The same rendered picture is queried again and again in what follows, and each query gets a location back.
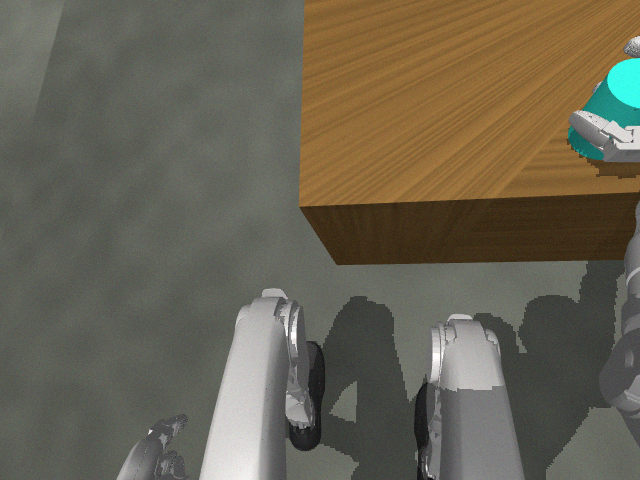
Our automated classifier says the left robot foot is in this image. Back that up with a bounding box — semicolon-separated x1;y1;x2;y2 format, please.
289;341;325;451

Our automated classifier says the can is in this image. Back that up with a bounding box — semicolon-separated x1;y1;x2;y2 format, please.
568;58;640;160

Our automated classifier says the right robot arm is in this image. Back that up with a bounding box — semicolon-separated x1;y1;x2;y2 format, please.
599;200;640;448

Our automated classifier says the right robot hand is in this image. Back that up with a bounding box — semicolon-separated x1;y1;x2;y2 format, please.
569;36;640;162

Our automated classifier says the left robot hand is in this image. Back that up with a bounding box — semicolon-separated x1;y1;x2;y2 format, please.
116;414;190;480

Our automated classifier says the right robot foot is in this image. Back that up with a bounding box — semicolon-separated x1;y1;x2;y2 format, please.
414;382;434;480

